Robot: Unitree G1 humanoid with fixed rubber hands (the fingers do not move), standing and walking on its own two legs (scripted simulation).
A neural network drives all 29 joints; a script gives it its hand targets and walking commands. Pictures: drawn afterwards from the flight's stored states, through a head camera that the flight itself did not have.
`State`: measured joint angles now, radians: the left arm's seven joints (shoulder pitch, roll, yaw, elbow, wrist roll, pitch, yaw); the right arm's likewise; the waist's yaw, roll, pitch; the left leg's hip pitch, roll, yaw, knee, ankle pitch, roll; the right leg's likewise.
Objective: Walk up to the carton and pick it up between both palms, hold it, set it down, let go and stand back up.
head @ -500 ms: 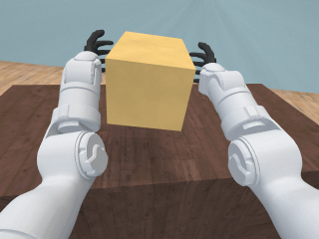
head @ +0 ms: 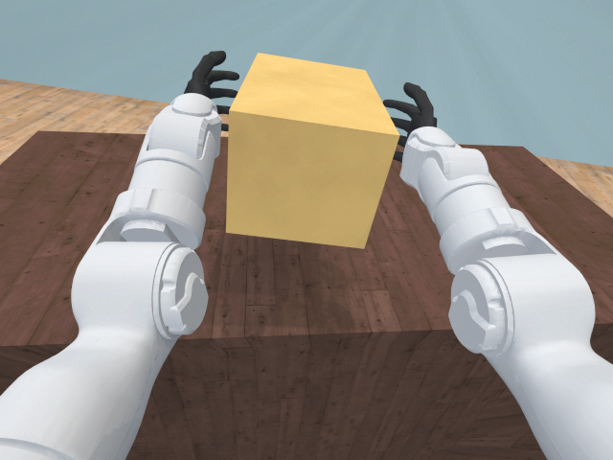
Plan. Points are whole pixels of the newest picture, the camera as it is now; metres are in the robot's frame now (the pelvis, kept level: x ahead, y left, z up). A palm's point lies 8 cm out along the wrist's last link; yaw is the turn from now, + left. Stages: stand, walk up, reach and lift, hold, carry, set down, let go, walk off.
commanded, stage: set down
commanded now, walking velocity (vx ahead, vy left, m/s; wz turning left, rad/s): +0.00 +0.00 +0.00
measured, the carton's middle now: (305, 140) +0.49 +0.00 +0.25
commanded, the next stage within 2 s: none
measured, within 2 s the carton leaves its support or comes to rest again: neither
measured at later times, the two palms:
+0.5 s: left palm (199, 131) +0.44 +0.14 +0.28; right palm (404, 167) +0.42 -0.12 +0.25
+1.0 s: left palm (199, 146) +0.46 +0.15 +0.25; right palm (391, 181) +0.43 -0.12 +0.22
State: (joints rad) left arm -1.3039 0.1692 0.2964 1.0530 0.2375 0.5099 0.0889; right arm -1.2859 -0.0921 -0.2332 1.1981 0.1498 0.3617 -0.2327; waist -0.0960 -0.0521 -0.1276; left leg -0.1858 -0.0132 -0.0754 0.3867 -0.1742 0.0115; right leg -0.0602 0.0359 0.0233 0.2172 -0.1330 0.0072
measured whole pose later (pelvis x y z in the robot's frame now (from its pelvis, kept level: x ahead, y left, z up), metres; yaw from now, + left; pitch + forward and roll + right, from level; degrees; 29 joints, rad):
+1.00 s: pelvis +0.01 +0.00 +0.00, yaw -1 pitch +1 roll -1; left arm -1.28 0.21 0.39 1.26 0.26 0.28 0.04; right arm -1.18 0.05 -0.53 1.16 -0.17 0.23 -0.24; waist -0.06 -0.06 -0.10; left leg -0.19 -0.01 -0.04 0.35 -0.17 0.01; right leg -0.09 0.03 0.01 0.22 -0.15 0.01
